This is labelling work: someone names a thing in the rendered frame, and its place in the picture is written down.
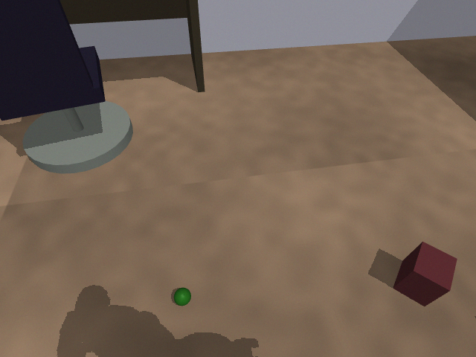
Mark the desk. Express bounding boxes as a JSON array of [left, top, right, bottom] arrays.
[[60, 0, 205, 92]]

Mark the office chair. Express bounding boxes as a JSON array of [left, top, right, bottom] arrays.
[[0, 0, 133, 174]]

